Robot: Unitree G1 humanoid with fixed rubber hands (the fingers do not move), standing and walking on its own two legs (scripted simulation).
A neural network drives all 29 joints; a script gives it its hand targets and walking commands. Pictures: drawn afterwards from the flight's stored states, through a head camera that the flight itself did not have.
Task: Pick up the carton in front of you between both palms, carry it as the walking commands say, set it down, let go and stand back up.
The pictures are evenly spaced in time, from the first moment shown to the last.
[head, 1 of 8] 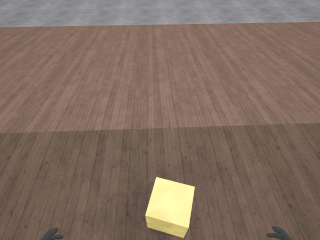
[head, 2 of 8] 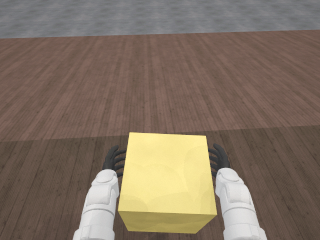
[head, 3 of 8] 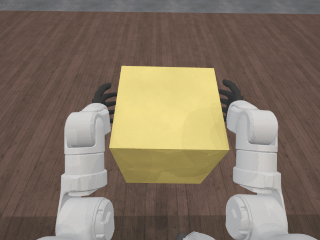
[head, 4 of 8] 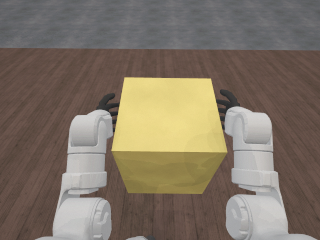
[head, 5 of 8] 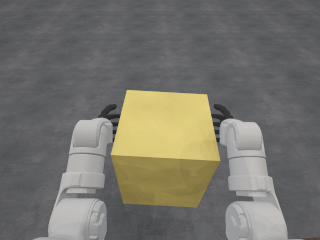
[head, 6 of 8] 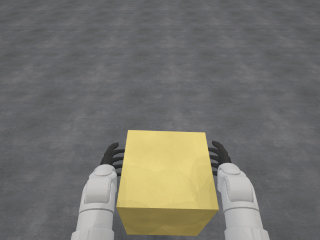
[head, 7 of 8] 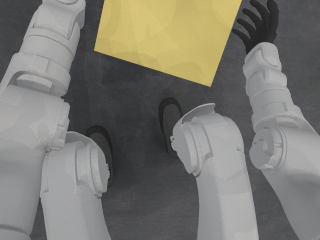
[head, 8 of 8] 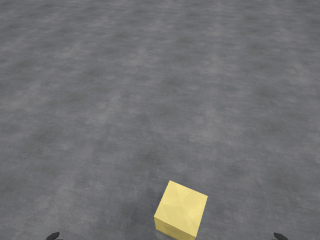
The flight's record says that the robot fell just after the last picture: no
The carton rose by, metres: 0.70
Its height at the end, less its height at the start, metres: -0.47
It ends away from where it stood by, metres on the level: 5.72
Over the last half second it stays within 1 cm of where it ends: yes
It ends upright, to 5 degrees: yes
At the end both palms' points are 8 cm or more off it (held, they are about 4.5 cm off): yes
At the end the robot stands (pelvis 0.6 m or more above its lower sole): yes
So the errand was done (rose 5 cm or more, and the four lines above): yes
